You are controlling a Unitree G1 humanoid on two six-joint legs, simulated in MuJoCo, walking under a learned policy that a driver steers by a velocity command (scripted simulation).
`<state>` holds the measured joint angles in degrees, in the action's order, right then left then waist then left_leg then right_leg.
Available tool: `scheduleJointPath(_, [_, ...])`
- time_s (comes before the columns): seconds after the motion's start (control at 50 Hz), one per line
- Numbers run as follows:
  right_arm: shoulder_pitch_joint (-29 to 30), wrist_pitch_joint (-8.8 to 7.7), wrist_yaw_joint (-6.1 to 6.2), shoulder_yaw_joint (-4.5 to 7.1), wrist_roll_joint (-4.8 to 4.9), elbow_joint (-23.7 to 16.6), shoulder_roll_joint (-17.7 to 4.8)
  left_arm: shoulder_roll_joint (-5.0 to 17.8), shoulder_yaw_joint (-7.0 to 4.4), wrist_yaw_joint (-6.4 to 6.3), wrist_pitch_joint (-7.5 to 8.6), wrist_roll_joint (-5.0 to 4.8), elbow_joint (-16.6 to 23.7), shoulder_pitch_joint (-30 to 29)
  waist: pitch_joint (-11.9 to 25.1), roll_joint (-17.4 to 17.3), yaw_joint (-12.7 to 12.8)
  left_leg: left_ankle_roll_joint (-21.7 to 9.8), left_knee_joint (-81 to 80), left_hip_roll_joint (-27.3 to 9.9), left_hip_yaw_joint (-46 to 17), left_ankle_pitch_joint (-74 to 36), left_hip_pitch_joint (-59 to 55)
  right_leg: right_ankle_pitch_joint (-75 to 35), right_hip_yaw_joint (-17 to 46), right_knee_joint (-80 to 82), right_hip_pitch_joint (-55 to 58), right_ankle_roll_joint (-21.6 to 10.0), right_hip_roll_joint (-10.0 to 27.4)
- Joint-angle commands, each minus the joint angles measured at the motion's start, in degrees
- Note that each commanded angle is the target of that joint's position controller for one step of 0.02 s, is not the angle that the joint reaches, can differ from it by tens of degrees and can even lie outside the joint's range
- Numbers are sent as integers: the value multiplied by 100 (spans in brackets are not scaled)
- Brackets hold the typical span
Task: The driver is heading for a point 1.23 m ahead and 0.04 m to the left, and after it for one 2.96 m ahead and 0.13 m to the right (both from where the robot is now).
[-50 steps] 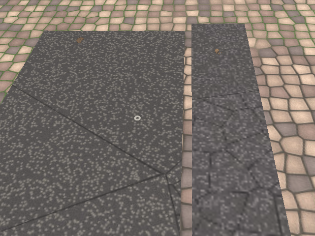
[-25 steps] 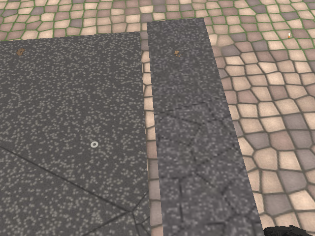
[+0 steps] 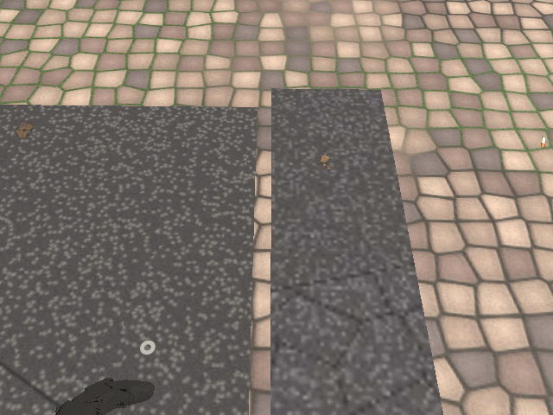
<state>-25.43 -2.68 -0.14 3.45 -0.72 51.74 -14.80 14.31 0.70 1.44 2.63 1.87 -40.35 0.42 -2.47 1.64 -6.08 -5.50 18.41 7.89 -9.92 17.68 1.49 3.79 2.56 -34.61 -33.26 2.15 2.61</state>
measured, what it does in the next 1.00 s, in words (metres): walks ahead: right foot, then left foot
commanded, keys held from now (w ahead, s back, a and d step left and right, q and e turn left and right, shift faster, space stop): w+q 0.28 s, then w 0.20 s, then w+e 0.52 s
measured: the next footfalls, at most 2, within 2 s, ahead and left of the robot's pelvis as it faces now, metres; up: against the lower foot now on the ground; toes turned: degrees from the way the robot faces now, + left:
right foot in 0.06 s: +0.21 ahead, -0.13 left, +0.00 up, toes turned +5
left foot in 0.56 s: +0.41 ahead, +0.14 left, +0.00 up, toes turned +19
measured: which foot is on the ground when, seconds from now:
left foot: down 0.00-0.08, up 0.10-0.54, down 0.56-1.00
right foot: up 0.00-0.04, down 0.06-0.56, up 0.58-1.00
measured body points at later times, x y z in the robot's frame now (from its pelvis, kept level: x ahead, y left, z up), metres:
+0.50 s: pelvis +0.26 +0.00 +0.00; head +0.29 +0.01 +0.45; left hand +0.15 +0.24 -0.13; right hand +0.53 -0.16 -0.09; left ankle +0.36 +0.14 -0.71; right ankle +0.17 -0.13 -0.74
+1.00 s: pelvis +0.51 +0.08 +0.00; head +0.54 +0.08 +0.44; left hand +0.65 +0.33 -0.12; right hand +0.51 -0.18 -0.14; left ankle +0.37 +0.13 -0.74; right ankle +0.68 -0.02 -0.70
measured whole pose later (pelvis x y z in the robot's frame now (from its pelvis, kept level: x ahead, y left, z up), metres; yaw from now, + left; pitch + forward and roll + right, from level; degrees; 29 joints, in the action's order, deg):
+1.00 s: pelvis +0.51 +0.08 +0.00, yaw +4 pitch +1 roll +1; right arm -23.2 -5.1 1.1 2.0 -1.1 53.6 -12.7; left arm 13.4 -2.5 3.7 0.1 2.0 -46.2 6.6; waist -2.7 1.6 -2.3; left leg -2.2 12.7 2.2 15.2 19.4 -5.7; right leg 1.9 -5.0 -40.5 -35.7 -4.1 3.8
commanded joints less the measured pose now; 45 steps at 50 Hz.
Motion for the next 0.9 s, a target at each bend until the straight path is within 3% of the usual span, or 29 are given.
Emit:
scheduleJointPath(0.02, [113,-35,77,269,-43,-374,-1098,700,-203,-66,163,-43,370,115,244,-672,462,-389,421,-1398,-1183,-3299,350,446,-111,543,1219,-161,-364])
scheduleJointPath(0.04, [261,-63,48,279,-16,-421,-1139,840,-270,-126,215,-37,175,763,533,-524,789,-266,1087,-1191,-1086,-3526,526,438,-141,900,2123,-287,-434])
scheduleJointPath(0.06, [298,-120,-10,239,52,-488,-980,1152,-374,-217,294,52,36,1521,1076,-135,1130,-118,2258,-839,-777,-2978,1028,687,383,1068,3330,-525,178])
scheduleJointPath(0.08, [106,-168,-10,106,208,-709,-434,1603,-493,-320,282,198,48,2283,1934,709,1297,46,3880,-363,-68,-696,2161,1674,2082,1231,4787,-878,1783])
scheduleJointPath(0.1, [-276,-125,-1,108,158,-867,-521,1800,-572,-301,159,130,9,2069,2126,1642,910,81,4812,-8,408,1509,3345,2008,4218,1829,4951,-1418,2460])
scheduleJointPath(0.12, [-157,-12,37,150,-4,-647,-805,1214,-492,-266,105,84,87,1692,1279,616,774,67,5299,-550,352,1035,3698,2487,3692,1797,4230,-1429,2249])
scheduleJointPath(0.14, [260,16,-30,146,-55,-653,-767,741,-380,-234,116,38,124,1423,659,51,801,105,5195,-710,405,549,3642,2115,2739,1905,3543,-1303,1877])
scheduleJointPath(0.16, [422,42,-85,135,-51,-691,-639,586,-334,-215,134,52,94,1286,350,93,702,155,4960,-869,456,293,3497,1400,1974,2087,3064,-1140,1585])
scheduleJointPath(0.2, [518,175,-192,133,-154,-729,-573,559,-329,-215,220,12,-57,1400,189,443,599,241,4808,-1004,568,112,3319,341,1069,2233,2699,-988,1233])
scheduleJointPath(0.28, [1041,283,-317,92,-147,-1011,-457,658,-405,-151,369,-86,-250,1688,217,372,560,330,4713,-1084,647,-441,3750,-837,292,2416,2843,-1099,1274])
scheduleJointPath(0.38, [1951,210,-386,-65,-141,-1310,-237,632,-403,-94,367,-63,-525,1982,-40,349,705,372,3020,-980,855,-1420,3575,-1107,-525,2589,2730,-1052,955])
scheduleJointPath(0.48, [2675,149,-379,-157,-177,-1543,-269,876,-448,-126,271,-84,-899,2523,-197,377,887,100,1710,-862,1375,-1075,2975,-1688,-687,2424,3232,-1028,1215])
scheduleJointPath(0.52, [2463,91,-300,-136,-223,-1478,-346,965,-446,-141,190,-99,-1073,2656,-29,425,720,-92,1359,-662,1537,-586,2386,-3168,-642,1767,3517,-1017,1233])
scheduleJointPath(0.54, [1853,27,-248,-93,-250,-1273,-420,998,-439,-145,155,-121,-1138,2668,308,369,421,-207,1015,-505,1577,-640,1591,-3776,-705,995,3505,-961,1127])
scheduleJointPath(0.56, [905,-52,-176,-10,-325,-933,-603,923,-400,-143,143,-164,-1130,2642,882,185,18,-345,808,-611,1424,-907,196,-3322,-835,-104,2934,-858,895])
scheduleJointPath(0.58, [-128,-89,-69,128,-430,-769,-1135,610,-303,-117,169,-172,-840,2566,1746,-598,-337,-611,761,-2176,-201,-480,-1392,-886,-962,-1889,1672,-746,575])
scheduleJointPath(0.6, [-83,-40,4,230,-307,-798,-1585,164,-239,-92,135,-271,-727,3110,2318,-1646,7,-1202,126,-3574,-2571,-707,-2383,2941,-671,-3592,-109,-587,-397])
scheduleJointPath(0.62, [155,-11,34,205,-110,-818,-1288,818,-432,-161,65,-151,-808,2494,1653,-568,-119,-1016,16,-3228,-2046,-712,-1658,2462,89,-3823,-465,-659,-158])
scheduleJointPath(0.64, [620,-44,33,81,-92,-780,-920,685,-430,-125,91,-197,-717,2229,819,-611,169,-794,-174,-2911,-1087,-1080,-839,1944,116,-3564,-452,-691,51])
scheduleJointPath(0.66, [886,-96,-1,-1,-88,-755,-595,557,-416,-112,84,-203,-802,2245,443,-521,366,-569,-431,-2628,-503,-1426,-231,1643,41,-3236,-218,-659,197])
scheduleJointPath(0.7, [1109,-184,17,-78,-51,-710,-313,400,-424,-51,-79,-51,-999,2498,179,-726,646,-292,-741,-2260,278,-1657,448,1345,-24,-2990,244,-546,284])
scheduleJointPath(0.78, [846,-364,44,-21,-7,-501,-416,205,-460,84,-214,-32,-848,2014,-17,-620,743,-291,-1046,-2176,985,-2242,492,676,-102,-2903,-215,-455,306])
scheduleJointPath(0.84, [617,-368,72,-28,-24,-355,-346,160,-446,133,-219,-21,-639,1411,-202,-588,662,-304,-1106,-2114,1419,-2426,350,88,-180,-2386,-674,-399,337])
scheduleJointPath(0.9, [500,-361,94,-29,-26,-247,-380,47,-361,196,-187,-13,-409,761,-339,-570,545,-247,-1069,-2032,1850,-2689,298,-435,-476,-1283,-488,-430,245])
Velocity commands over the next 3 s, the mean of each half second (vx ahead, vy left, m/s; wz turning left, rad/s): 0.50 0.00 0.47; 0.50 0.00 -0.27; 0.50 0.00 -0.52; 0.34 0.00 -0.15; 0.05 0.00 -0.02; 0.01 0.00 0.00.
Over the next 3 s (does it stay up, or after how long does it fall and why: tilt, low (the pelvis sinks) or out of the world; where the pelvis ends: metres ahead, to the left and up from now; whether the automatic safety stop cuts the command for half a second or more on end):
stays up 1.05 0.02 0.00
